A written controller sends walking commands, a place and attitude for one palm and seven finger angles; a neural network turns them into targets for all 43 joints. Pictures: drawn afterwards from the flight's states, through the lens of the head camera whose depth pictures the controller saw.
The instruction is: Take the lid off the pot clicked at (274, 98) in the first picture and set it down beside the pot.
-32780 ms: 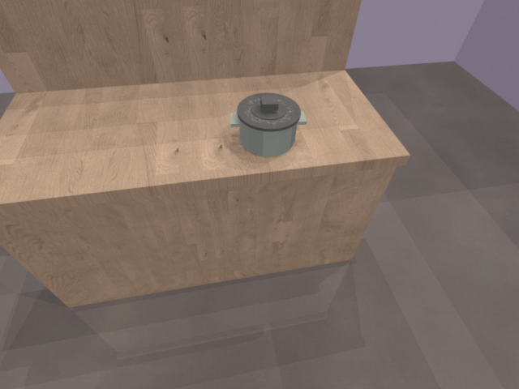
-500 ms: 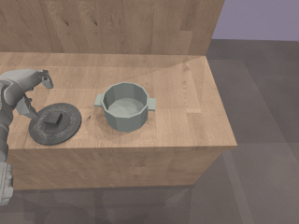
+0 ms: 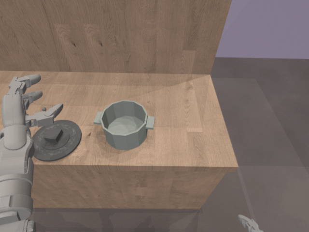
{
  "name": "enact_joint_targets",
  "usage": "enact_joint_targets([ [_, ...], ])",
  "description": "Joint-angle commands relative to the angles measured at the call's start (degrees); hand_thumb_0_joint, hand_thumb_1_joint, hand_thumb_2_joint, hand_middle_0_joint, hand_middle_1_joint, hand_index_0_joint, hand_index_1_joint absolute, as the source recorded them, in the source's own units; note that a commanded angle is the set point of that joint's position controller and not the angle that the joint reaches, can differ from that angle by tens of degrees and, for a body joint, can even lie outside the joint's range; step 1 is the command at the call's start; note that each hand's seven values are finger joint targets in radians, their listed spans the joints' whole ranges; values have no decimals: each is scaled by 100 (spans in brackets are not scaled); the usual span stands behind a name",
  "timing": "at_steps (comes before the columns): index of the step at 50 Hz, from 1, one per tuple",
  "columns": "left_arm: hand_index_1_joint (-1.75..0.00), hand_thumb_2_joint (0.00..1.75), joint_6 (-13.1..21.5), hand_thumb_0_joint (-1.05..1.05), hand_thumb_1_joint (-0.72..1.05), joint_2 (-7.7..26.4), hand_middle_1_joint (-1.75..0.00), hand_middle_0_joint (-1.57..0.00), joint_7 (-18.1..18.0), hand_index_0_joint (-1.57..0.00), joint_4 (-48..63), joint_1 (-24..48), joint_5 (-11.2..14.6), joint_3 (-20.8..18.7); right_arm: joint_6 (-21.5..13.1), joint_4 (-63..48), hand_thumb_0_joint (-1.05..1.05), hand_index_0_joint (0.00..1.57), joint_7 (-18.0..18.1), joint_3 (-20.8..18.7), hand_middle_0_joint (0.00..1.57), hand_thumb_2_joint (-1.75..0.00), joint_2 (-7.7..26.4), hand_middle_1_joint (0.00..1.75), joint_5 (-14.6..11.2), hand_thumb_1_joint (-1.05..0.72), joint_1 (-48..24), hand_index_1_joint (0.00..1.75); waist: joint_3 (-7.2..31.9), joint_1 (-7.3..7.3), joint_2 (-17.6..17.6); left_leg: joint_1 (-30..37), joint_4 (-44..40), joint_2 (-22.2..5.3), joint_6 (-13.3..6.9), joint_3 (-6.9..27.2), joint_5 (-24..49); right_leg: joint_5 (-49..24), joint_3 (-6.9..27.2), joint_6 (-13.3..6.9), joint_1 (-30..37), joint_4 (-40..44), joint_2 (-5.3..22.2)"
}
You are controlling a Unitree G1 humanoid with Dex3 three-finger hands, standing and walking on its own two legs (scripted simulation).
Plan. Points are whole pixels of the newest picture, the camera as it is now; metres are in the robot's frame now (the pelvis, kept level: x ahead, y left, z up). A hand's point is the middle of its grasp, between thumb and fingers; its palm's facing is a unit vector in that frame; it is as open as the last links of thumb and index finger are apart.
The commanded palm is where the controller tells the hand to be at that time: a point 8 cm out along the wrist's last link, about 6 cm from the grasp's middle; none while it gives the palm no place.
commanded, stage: draw the hand back to the body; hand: left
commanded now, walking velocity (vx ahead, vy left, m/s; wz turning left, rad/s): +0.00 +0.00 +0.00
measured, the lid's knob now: (53, 135) +0.43 +0.39 -0.08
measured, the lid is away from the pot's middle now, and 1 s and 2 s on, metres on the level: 0.26 0.26 0.26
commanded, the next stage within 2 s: step back with the hand held close in 1.32 s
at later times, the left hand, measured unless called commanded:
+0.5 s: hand (47, 137) +0.28 +0.25 +0.14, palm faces +0.49 -0.81 -0.30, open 7.9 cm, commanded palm +0.22 +0.28 +0.16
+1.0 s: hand (35, 176) +0.19 +0.23 +0.15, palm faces +0.43 -0.84 -0.33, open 7.4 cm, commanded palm +0.13 +0.26 +0.17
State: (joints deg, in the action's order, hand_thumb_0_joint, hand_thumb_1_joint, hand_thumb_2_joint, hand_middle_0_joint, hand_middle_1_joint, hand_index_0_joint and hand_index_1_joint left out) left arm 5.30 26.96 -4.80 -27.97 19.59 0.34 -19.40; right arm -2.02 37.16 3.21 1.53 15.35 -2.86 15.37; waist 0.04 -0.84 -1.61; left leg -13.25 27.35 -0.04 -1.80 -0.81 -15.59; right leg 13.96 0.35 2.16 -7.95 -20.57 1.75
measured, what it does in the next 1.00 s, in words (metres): stands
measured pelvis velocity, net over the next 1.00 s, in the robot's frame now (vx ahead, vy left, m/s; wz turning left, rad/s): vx -0.02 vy -0.03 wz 0.02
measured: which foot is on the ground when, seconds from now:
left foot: down 0.00-1.00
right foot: down 0.00-1.00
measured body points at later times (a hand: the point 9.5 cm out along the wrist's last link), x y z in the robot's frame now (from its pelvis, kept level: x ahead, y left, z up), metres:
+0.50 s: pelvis +0.00 -0.05 +0.00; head -0.01 -0.07 +0.45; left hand +0.25 +0.29 +0.16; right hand +0.18 -0.29 -0.09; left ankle -0.01 +0.09 -0.74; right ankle -0.04 -0.16 -0.74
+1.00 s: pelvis -0.02 -0.03 +0.00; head -0.04 -0.05 +0.45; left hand +0.16 +0.27 +0.17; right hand +0.18 -0.25 -0.08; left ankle -0.01 +0.09 -0.74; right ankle -0.04 -0.16 -0.74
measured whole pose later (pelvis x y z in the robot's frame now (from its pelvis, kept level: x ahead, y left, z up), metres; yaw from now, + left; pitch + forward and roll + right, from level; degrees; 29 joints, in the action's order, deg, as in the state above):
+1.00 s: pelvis -0.02 -0.03 +0.00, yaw +1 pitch -5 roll -1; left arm 5.0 18.2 -5.0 15.6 -20.3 4.8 -17.2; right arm -6.5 37.4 4.3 1.7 13.4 -1.5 9.9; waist -0.6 2.9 -4.0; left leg -6.4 24.0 -1.4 0.4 0.7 -13.2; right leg 13.5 -1.1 0.6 -2.0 -20.0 0.3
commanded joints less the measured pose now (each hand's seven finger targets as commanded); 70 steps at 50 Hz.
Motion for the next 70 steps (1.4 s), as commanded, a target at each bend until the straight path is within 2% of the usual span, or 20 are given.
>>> enact_joint_targets([
  [1,-64,72,284,0,42,1748,-64,-27,-140,-27,1827,1604,71,-588,-263,-666,0,20,68,-323,20,-90,819,30,19,-90,-381,30,1494,21,-324,1182,-187,-281,43,158,2602,-2183,-356,-459,190,-43,-151],
  [2,-62,72,294,0,44,1574,-62,-26,-134,-26,2064,1626,69,-451,-286,-715,0,20,73,-308,20,-90,779,30,15,-90,-407,30,1689,10,-539,1325,-250,-233,46,118,2724,-2220,-349,-438,244,-25,-184],
  [4,-59,74,205,0,49,1317,-59,-26,-143,-26,2022,1007,125,-390,-306,-692,0,20,72,-317,20,-90,743,30,14,-90,-473,30,1520,40,-398,1311,-182,-212,7,69,2713,-2324,-371,-423,255,-18,-185],
  [6,-56,76,127,0,53,1379,-56,-25,-155,-25,1869,772,177,-496,-268,-617,0,20,89,-329,20,-90,781,30,3,-90,-517,30,1223,33,-6,1067,-210,-176,-19,10,2296,-2347,-373,-416,286,30,-181],
  [11,-48,80,161,0,64,1669,-48,-24,-198,-24,2524,724,214,-788,-302,-662,0,20,143,-282,20,-90,710,30,13,-90,-780,30,1215,103,-178,1108,-219,-80,-67,-72,2044,-2475,-314,-369,420,71,-134],
  [15,-42,83,157,0,73,1421,-42,-22,-193,-22,2902,144,286,-749,-392,-742,0,20,141,-274,20,-90,638,30,23,-90,-946,30,1337,181,-137,1236,-186,-66,-90,-117,2160,-2738,-326,-323,529,14,-112],
  [17,-39,85,147,0,77,1225,-39,-22,-166,-22,2962,-79,311,-627,-409,-742,0,20,135,-258,20,-90,608,30,22,-90,-970,30,1223,156,-246,1214,-210,-40,-77,-152,2107,-2736,-308,-309,490,52,-127],
  [19,-36,87,88,0,81,1124,-36,-21,-158,-21,2800,-481,351,-658,-401,-731,0,20,133,-271,20,-90,602,30,19,-90,-1015,30,937,175,40,1129,-201,-64,-92,-158,1931,-2620,-312,-277,347,99,-113],
  [21,-33,88,136,0,86,1129,-33,-21,-138,-21,3111,-354,376,-633,-423,-746,0,20,152,-262,20,-90,586,30,3,-90,-1128,30,724,143,4,1131,-229,-65,-87,-148,1751,-2372,-297,-273,207,191,-109],
  [23,-30,90,184,0,90,1203,-30,-20,-149,-20,3466,-363,385,-713,-478,-810,0,20,155,-248,20,-90,562,30,17,-90,-1181,30,894,194,-130,1239,-272,-56,-98,-119,1720,-2234,-278,-274,241,197,-112],
  [30,-30,90,218,0,90,790,-30,-20,-124,-20,3887,-1263,456,-578,-583,-842,0,20,170,-236,20,-90,509,30,52,-90,-1324,30,704,235,24,1267,-335,-83,-94,-104,1544,-1895,-287,-263,132,292,-118],
  [33,-30,90,318,0,90,779,-30,-20,-134,-20,4507,-1305,447,-569,-660,-879,0,20,168,-206,20,-90,467,30,72,-90,-1368,30,814,262,-370,1371,-411,-75,-68,-56,1513,-1722,-283,-301,171,324,-131],
  [40,-30,90,280,0,90,441,-30,-20,-109,-20,4790,-2590,476,-518,-691,-893,0,20,161,-222,20,-90,433,30,121,-90,-1408,30,602,321,90,1237,-454,-120,-65,-50,1509,-1693,-322,-278,178,330,-128],
  [42,-30,90,334,0,90,406,-30,-20,-94,-20,5279,-2514,447,-416,-714,-934,0,20,150,-201,20,-90,404,30,124,-90,-1448,30,606,306,-292,1255,-523,-106,-37,-22,1411,-1506,-314,-303,162,363,-136],
  [47,-30,90,353,0,90,308,-30,-20,-107,-20,5801,-3026,417,-328,-797,-974,0,20,141,-172,20,-90,368,30,154,-90,-1480,30,463,336,-298,1167,-620,-132,-6,87,1259,-1204,-345,-332,128,380,-158],
  [49,-30,90,319,0,90,245,-30,-20,-112,-20,5679,-3614,438,-385,-787,-971,0,20,149,-185,20,-90,356,30,178,-90,-1477,30,380,384,9,1114,-606,-154,-16,80,1225,-1160,-354,-312,102,391,-153],
  [54,-30,90,345,0,90,144,-30,-20,-115,-20,6400,-3917,406,-239,-847,-1050,0,20,131,-161,20,-90,329,30,187,-90,-1517,30,262,377,-335,1019,-683,-168,29,171,920,-757,-336,-343,23,422,-144],
  [58,-30,90,331,0,90,119,-30,-20,-138,-20,6618,-4580,366,-282,-884,-1070,0,20,123,-155,20,-90,296,30,217,-90,-1486,30,266,421,-242,907,-682,-169,47,213,899,-719,-355,-356,71,379,-155],
  [62,-30,90,295,0,90,105,-30,-20,-185,-20,6684,-4052,348,-225,-871,-1023,0,20,180,-144,20,-90,316,30,208,-90,-1485,30,79,325,-312,851,-721,-162,58,223,624,-463,-326,-356,-55,451,-158],
  [70,-30,90,271,0,90,43,-30,-20,-204,-20,6858,-4451,324,-175,-914,-1069,0,20,163,-123,20,-90,300,30,236,-90,-1505,30,206,423,-268,883,-731,-164,65,300,640,-440,-320,-375,30,375,-152],
])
